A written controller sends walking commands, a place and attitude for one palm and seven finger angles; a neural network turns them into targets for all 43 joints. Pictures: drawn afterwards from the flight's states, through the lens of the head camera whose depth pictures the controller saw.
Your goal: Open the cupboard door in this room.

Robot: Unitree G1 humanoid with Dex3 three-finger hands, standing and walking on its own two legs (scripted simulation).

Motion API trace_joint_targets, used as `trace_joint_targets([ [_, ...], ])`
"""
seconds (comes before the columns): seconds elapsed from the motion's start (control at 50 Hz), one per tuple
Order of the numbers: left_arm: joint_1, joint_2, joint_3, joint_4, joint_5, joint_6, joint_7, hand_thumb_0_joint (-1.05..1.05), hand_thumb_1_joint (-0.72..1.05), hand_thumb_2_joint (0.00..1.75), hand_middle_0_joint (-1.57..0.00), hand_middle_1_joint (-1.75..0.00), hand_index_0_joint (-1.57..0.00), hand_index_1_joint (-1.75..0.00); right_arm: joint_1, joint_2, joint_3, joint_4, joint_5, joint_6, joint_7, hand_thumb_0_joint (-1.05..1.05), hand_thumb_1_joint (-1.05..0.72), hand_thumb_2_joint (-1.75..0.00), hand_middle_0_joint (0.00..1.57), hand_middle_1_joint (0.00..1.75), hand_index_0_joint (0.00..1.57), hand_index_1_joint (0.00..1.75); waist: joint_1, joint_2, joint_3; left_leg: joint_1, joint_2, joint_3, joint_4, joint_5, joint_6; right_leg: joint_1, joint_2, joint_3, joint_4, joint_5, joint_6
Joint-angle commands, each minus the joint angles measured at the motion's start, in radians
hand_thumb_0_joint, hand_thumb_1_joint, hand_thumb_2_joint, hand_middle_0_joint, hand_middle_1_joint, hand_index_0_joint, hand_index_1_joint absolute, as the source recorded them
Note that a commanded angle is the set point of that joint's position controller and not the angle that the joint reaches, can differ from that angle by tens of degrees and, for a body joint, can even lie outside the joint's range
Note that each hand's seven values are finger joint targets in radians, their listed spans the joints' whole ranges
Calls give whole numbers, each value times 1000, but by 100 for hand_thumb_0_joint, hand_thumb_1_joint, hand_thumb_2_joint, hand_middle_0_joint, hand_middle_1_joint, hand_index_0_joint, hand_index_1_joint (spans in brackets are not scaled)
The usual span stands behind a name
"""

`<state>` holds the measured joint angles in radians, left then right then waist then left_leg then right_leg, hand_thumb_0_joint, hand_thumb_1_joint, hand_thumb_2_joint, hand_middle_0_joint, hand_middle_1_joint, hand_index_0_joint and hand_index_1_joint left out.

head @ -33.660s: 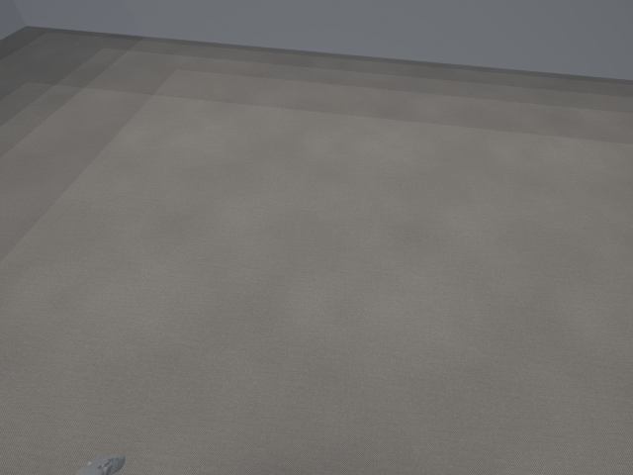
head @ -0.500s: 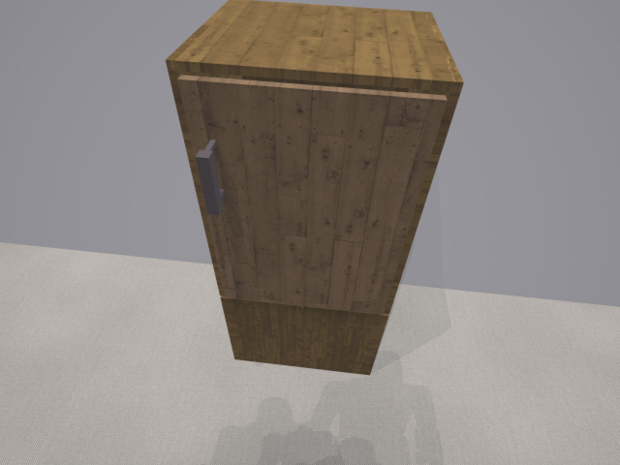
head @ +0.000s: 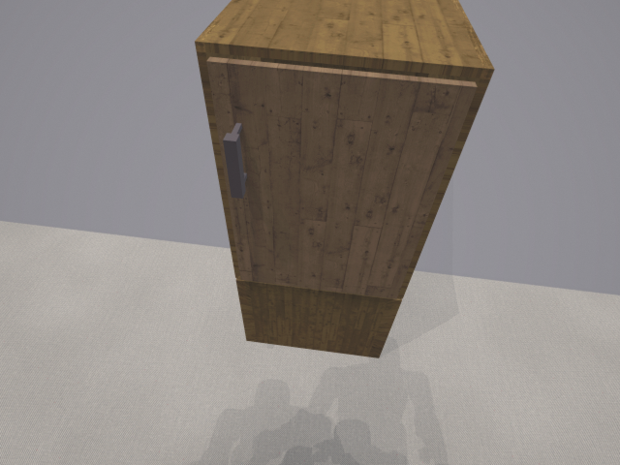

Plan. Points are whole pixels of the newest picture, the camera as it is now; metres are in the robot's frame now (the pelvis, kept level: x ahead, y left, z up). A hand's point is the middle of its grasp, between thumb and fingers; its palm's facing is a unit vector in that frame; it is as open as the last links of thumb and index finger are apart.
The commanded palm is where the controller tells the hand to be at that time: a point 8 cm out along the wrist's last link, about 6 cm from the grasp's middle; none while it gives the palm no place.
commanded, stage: shuffle to correct the standing spot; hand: left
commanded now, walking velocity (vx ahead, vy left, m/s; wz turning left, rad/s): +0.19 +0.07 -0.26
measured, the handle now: (238, 160) +0.61 +0.17 +0.05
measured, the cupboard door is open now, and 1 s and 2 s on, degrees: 0 0 0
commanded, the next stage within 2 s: come to a stop and stand still in 0.30 s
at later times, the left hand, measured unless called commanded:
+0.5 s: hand out of the picture +0.02 +0.19 -0.19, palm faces -0.03 -0.99 -0.13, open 7.4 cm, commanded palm none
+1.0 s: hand (189, 458) +0.17 +0.19 -0.19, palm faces -0.05 -0.98 -0.17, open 7.3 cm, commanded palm none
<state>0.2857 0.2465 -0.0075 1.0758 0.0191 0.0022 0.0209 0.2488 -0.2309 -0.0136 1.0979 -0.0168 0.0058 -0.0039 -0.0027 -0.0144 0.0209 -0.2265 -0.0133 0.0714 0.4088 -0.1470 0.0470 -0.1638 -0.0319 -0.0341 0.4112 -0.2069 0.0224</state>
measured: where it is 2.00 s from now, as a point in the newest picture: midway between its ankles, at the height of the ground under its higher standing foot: outside the picture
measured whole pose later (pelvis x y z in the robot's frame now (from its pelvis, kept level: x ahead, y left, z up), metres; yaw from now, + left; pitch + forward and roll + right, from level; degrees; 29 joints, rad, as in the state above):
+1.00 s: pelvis +0.06 +0.03 -0.02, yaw -4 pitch -1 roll -1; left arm 0.15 0.15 0.03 0.95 0.02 0.03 0.03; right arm 0.21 -0.16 -0.07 1.00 -0.02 0.02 -0.03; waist -0.02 -0.01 0.08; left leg -0.26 0.03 0.05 0.64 -0.36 0.00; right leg -0.37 -0.06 -0.09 0.61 -0.22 0.01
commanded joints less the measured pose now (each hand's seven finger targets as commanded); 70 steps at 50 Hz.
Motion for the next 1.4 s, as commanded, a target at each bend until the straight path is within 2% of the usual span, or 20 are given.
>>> trace_joint_targets([
  [0.0, 60, 58, 16, -28, 4, -12, 14, 0, 90, 90, -20, -30, -20, -30, 24, -109, -16, -37, 2, -17, -5, 0, -90, -90, 20, 30, 20, 30, 2, 20, 23, -18, 131, -159, -153, -284, -23, -45, -69, 83, -84, -121, -35],
  [0.08, 112, 41, 24, -29, 12, 3, 7, 0, 90, 90, -20, -30, -20, -30, 47, -106, -23, -47, -3, 1, -5, 0, -90, -90, 20, 30, 20, 30, 11, 40, 97, -71, 137, -153, -152, -464, -10, -123, -44, 92, -51, -289, -48],
  [0.34, 181, 16, 64, -46, 7, -16, 9, 0, 90, 90, -20, -30, -20, -30, 141, -9, -24, -74, 3, -31, -6, 0, -90, -90, 20, 30, 20, 30, -8, -64, 145, -102, 54, -42, 98, -323, -4, -171, -122, 231, -40, -338, -134],
  [0.38, 150, -19, 60, -59, 8, -15, 6, 0, 90, 90, -20, -30, -20, -30, 213, -23, -29, -53, 2, -39, -11, 0, -90, -90, 20, 30, 20, 30, -40, 61, 136, 34, 127, -148, -31, -353, 25, -284, -48, 122, 115, -282, -101],
  [0.4, 122, -59, 52, -72, 9, -14, 4, 0, 90, 90, -20, -30, -20, -30, 292, -62, -38, -26, -3, -44, -18, 0, -90, -90, 20, 30, 20, 30, -67, 210, 119, 151, 252, -321, -161, -332, 66, -389, 26, -4, 337, -213, -59],
  [0.42, 76, -70, 43, -95, 13, -19, 11, 0, 90, 90, -20, -30, -20, -30, 344, -66, -41, -11, -4, -47, -29, 0, -90, -90, 20, 30, 20, 30, -80, 237, 127, 245, 346, -429, -212, -138, 116, -511, 19, -19, 492, -291, -39],
  [0.46, 53, -84, 37, -82, 5, -24, 16, 0, 90, 90, -20, -30, -20, -30, 295, -9, -11, -14, -3, -58, -44, 0, -90, -90, 20, 30, 20, 30, -44, 36, 101, 207, 370, -327, -133, 402, 166, -446, -62, 42, 538, -256, -28],
  [0.52, 83, -110, 28, -54, -6, -8, 20, 0, 90, 90, -20, -30, -20, -30, 190, -9, -4, -19, 4, -61, -58, 0, -90, -90, 20, 30, 20, 30, 3, 85, 40, 160, 277, -124, -53, 814, 117, -221, -51, 5, 298, -157, -8],
  [0.56, 86, -92, 38, -53, -6, 10, 23, 0, 90, 90, -20, -30, -20, -30, 190, -7, -14, -11, 10, -50, -62, 0, -90, -90, 20, 30, 20, 30, 0, 122, 27, 154, 263, -88, -31, 841, 72, -158, -26, -30, 228, -64, -11],
  [0.68, 60, -31, 70, -106, 7, 21, 22, 0, 90, 90, -20, -30, -20, -30, 152, -14, -54, -30, 2, -15, -61, 0, -90, -90, 20, 30, 20, 30, 23, 101, 30, 91, 247, -72, 100, 683, 43, -81, -31, -14, 148, 151, -41],
  [0.74, 84, 49, 83, -112, 6, 2, 31, 0, 90, 90, -20, -30, -20, -30, 173, 42, -62, -51, 15, 1, -46, 0, -90, -90, 20, 30, 20, 30, 18, -119, -89, -79, 66, 26, 351, 66, -46, 93, -271, 196, 124, 842, -185],
  [0.76, 86, 64, 84, -111, 2, -3, 33, 0, 90, 90, -20, -30, -20, -30, 137, 66, -59, -64, 18, 12, -41, 0, -90, -90, 20, 30, 20, 30, 33, -180, -116, -119, 25, 17, 486, -381, -62, 97, -355, 245, 51, 893, -265],
  [0.78, 55, 65, 83, -127, 8, 1, 39, 0, 90, 90, -20, -30, -20, -30, 85, 67, -59, -83, 13, 20, -38, 0, -90, -90, 20, 30, 20, 30, 46, -159, -101, -141, 38, -48, 580, -469, -56, 41, -367, 262, 15, 780, -298],
  [0.94, -103, 65, 86, -179, 4, 21, 22, 0, 90, 90, -20, -30, -20, -30, 180, 52, -47, -71, 5, 13, -18, 0, -90, -90, 20, 30, 20, 30, -42, -92, -27, 93, 43, -11, 82, -135, -61, -221, -182, 124, 20, 30, -119],
  [1.0, -106, -16, 73, -193, 2, 33, 11, 0, 90, 90, -20, -30, -20, -30, 28, -64, -54, -144, -13, -7, -16, 0, -90, -90, 20, 30, 20, 30, 4, 219, 66, -216, 280, -323, -193, -210, 62, -103, -8, -21, 209, -136, -3],
  [1.08, -9, -31, 57, -136, 7, 24, 3, 0, 90, 90, -20, -30, -20, -30, -53, -62, -44, -158, -8, -14, -26, 0, -90, -90, 20, 30, 20, 30, 49, 148, 28, -138, 204, -190, -124, -85, 46, -41, -20, 9, 171, -37, -10],
  [1.2, 2, 11, 38, -85, 0, -7, 11, 0, 90, 90, -20, -30, -20, -30, 26, -35, -34, -111, 6, -16, -21, 0, -90, -90, 20, 30, 20, 30, -4, -30, -24, 33, 123, -104, -45, -18, -25, -52, -82, 96, -26, 108, -28],
  [1.3, 42, 9, 31, -50, 4, -5, 10, 0, 90, 90, -20, -30, -20, -30, 25, -44, -27, -82, 6, -13, -15, 0, -90, -90, 20, 30, 20, 30, 2, 2, 55, -23, 126, -131, -132, -222, -21, -82, -70, 90, -76, -55, -16],
  [1.34, 110, 24, 12, -8, 13, -18, 52, 0, 90, 90, -20, -30, -20, -30, -24, -88, -20, -139, 14, -30, -11, 0, -90, -90, 20, 30, 20, 30, 18, 62, 55, -51, 140, -55, 37, -63, -43, -68, -92, 60, 2, 67, -27],
  [1.38, 66, 68, 20, -60, 5, -23, 31, 0, 90, 90, -20, -30, -20, -30, 37, -47, -7, -164, 1, -29, -3, 0, -90, -90, 20, 30, 20, 30, -14, 96, 10, -77, 96, -117, -25, -269, -33, -133, -86, 91, 14, -240, -63],
])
